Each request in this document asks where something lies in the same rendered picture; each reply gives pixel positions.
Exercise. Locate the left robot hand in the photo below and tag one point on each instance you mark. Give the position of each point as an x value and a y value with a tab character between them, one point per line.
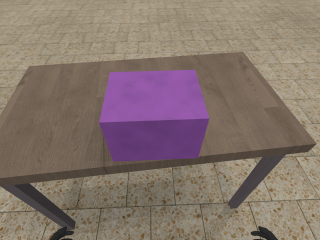
60	233

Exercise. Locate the carton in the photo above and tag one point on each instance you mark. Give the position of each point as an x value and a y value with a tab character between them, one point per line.
153	115

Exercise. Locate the right robot hand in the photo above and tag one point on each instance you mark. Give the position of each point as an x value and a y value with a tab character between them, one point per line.
264	233

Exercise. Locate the table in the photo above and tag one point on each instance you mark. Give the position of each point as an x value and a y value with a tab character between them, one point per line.
50	130

